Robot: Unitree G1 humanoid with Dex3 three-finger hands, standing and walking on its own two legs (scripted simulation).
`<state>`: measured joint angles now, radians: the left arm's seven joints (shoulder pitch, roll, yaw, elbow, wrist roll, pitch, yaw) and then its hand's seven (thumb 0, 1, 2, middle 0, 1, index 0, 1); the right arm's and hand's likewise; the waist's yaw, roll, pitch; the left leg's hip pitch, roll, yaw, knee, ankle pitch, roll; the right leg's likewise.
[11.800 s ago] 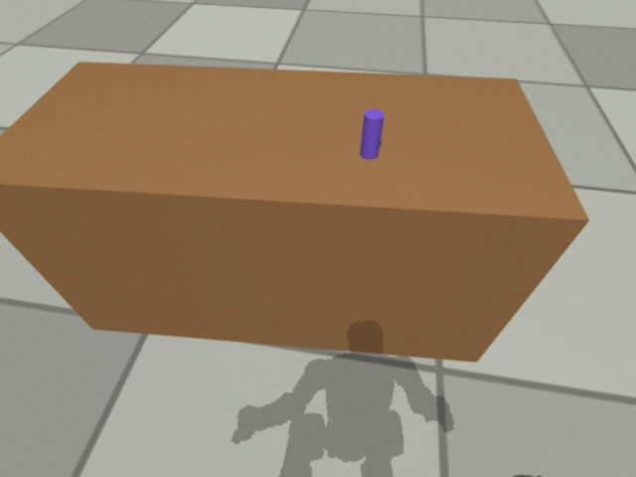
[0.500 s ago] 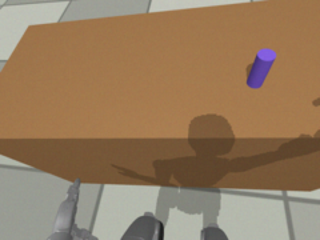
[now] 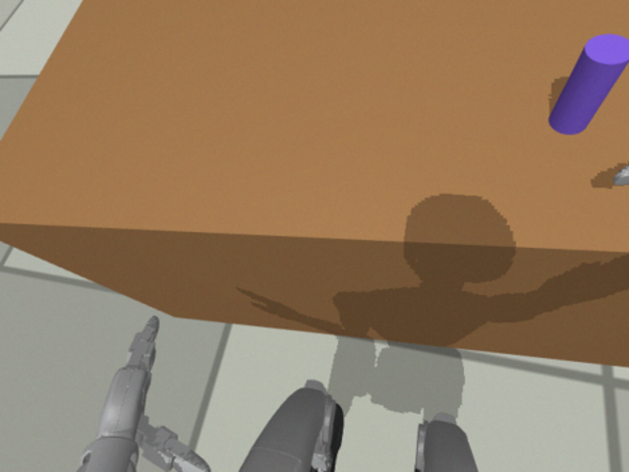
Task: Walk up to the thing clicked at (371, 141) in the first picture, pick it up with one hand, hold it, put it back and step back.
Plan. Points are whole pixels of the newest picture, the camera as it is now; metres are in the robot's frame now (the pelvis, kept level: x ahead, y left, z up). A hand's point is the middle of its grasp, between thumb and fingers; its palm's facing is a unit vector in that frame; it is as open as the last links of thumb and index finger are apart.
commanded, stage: close in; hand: right
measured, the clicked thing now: (586, 89) +0.56 -0.21 +0.07
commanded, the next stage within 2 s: close in 0.64 s
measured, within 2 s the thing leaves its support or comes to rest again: neither
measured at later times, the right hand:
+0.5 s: hand (599, 102) +0.54 -0.22 +0.07, palm faces +0.14 +0.99 +0.02, open 17.6 cm
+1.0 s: hand (577, 83) +0.56 -0.20 +0.08, palm faces +0.15 +0.99 +0.02, open 17.2 cm
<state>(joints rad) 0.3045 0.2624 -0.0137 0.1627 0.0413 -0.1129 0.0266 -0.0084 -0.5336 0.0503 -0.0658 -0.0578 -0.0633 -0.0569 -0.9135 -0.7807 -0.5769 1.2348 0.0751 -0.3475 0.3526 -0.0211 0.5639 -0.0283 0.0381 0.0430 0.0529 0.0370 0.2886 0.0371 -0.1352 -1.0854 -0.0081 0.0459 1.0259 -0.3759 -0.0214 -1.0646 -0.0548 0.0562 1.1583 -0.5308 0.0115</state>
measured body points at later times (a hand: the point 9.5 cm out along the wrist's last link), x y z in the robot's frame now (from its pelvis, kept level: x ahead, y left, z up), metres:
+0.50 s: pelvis +0.00 +0.01 +0.00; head +0.14 -0.03 +0.42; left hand +0.15 +0.27 +0.00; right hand +0.53 -0.27 +0.07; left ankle +0.05 +0.14 -0.65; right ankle +0.00 -0.12 -0.65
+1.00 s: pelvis +0.01 +0.01 +0.00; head +0.15 -0.03 +0.42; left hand +0.17 +0.27 +0.00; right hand +0.55 -0.25 +0.08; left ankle +0.05 +0.14 -0.65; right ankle +0.00 -0.12 -0.65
